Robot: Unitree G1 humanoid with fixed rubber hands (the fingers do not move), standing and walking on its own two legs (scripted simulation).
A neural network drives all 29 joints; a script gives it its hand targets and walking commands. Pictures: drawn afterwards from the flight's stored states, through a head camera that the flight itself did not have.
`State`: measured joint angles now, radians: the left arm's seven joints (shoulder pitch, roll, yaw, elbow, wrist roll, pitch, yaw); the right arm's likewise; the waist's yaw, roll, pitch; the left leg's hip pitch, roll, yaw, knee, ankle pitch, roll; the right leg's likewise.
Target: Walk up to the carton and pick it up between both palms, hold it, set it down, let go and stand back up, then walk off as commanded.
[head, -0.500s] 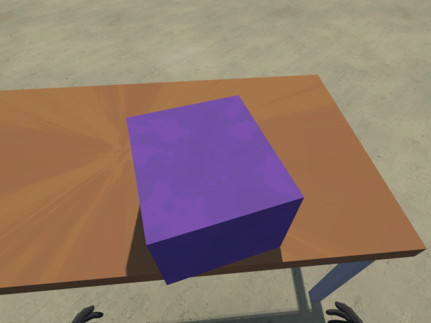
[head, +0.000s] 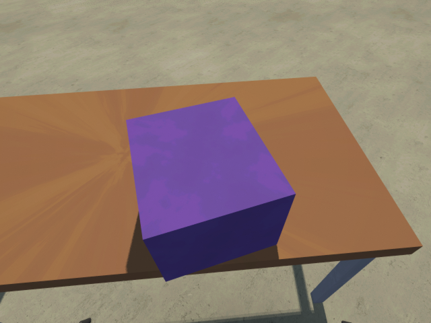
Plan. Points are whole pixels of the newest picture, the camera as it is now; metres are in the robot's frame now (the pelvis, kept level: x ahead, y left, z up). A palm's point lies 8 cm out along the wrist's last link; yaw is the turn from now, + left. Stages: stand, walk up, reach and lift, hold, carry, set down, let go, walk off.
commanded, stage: stand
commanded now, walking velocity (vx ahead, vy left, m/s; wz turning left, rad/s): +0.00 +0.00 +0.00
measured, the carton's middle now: (202, 183) +0.41 +0.04 -0.01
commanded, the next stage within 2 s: none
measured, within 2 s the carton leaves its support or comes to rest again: neither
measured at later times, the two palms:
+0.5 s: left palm out of the picture +0.06 +0.29 -0.10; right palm out of the picture +0.05 -0.26 -0.12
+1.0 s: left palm out of the picture +0.06 +0.29 -0.10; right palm out of the picture +0.05 -0.27 -0.12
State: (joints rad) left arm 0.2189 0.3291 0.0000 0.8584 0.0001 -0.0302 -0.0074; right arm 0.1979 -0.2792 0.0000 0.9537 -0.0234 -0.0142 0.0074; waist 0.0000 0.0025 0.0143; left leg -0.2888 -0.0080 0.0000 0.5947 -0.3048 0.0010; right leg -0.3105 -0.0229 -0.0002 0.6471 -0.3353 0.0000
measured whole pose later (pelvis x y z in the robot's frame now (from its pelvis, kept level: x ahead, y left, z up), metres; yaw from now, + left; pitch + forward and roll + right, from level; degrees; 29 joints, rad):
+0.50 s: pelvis -0.01 +0.01 +0.01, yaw +0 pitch +0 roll +1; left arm 0.21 0.33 0.00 0.95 0.00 -0.03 -0.01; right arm 0.20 -0.28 0.00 1.02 -0.02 -0.02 0.01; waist 0.00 0.00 0.00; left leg -0.27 -0.01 0.00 0.51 -0.24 0.00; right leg -0.28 -0.03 0.00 0.56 -0.27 0.00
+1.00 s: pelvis -0.01 +0.00 +0.01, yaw +0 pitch +0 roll +1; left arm 0.20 0.33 0.00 0.98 0.00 -0.03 -0.01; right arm 0.20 -0.28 0.00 1.05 -0.02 -0.02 0.01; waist 0.00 0.00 -0.01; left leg -0.24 -0.01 0.00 0.44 -0.21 0.00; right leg -0.27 -0.03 0.00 0.52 -0.25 0.00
